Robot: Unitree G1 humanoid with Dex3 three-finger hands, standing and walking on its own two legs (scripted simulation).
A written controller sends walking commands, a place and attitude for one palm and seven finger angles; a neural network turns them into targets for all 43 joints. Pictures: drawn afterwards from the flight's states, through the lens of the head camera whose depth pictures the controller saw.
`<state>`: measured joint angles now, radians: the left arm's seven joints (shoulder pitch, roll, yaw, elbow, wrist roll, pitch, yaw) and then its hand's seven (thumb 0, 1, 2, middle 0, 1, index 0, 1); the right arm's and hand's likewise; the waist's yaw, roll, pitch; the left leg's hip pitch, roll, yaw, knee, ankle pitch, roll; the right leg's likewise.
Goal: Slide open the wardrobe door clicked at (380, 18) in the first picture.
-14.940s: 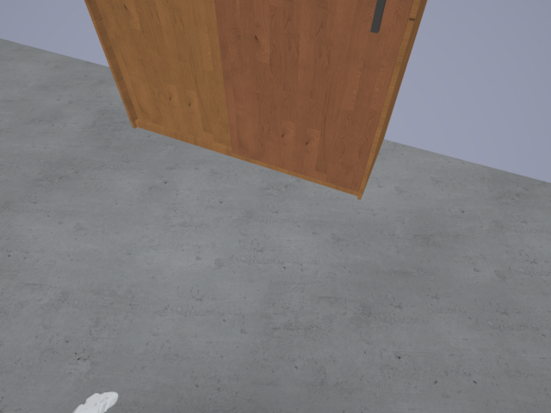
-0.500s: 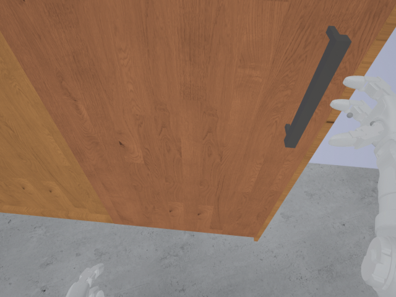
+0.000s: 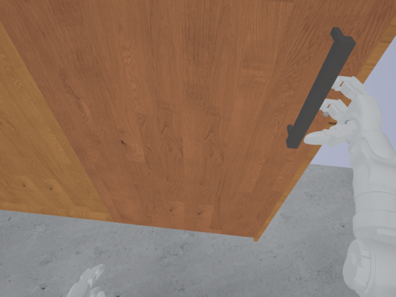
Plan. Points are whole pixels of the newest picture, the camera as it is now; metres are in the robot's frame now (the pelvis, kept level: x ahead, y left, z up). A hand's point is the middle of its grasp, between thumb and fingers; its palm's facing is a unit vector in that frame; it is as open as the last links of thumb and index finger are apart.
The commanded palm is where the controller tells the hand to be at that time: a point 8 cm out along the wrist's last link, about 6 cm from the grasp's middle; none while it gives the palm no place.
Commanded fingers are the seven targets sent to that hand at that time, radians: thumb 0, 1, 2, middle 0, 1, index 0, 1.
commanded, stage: feel for the door with the fingertips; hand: right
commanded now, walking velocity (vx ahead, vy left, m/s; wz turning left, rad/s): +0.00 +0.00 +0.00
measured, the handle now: (311, 96) +0.49 -0.18 +0.17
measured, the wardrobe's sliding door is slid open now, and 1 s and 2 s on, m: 0.00 0.00 0.00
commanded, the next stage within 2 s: slide the fingers in behind the handle in 0.54 s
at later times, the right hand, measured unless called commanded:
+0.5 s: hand (327, 108) +0.45 -0.20 +0.18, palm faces +0.03 +1.00 -0.02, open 13.9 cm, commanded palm +0.43 -0.24 +0.18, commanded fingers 0.00 0.50 -0.30 0.30 1.20 0.30 1.20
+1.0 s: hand (328, 111) +0.44 -0.20 +0.18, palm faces +0.02 +1.00 -0.01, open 13.9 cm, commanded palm +0.41 -0.25 +0.18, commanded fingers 0.00 0.50 -0.30 0.30 1.20 0.30 1.20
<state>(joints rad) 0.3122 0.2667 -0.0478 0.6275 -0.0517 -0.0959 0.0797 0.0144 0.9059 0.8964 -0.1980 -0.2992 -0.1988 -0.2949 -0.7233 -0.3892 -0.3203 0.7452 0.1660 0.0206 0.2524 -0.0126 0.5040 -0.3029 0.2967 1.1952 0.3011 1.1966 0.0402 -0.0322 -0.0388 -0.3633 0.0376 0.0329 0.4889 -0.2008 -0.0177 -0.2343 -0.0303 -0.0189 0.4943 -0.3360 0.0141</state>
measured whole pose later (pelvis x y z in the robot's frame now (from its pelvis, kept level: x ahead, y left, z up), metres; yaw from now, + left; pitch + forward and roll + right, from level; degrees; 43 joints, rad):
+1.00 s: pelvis -0.02 +0.00 +0.00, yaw +1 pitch +5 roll +0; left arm 0.36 0.28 -0.04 0.64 -0.05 -0.10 0.07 0.01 0.91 0.90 -0.20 -0.30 -0.20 -0.29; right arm -0.82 -0.45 -0.36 0.94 0.14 -0.06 0.27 -0.01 0.50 -0.30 0.31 1.20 0.31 1.21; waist 0.07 -0.02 -0.04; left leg -0.42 0.04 0.02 0.51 -0.18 -0.01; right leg -0.29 -0.03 -0.03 0.53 -0.33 0.02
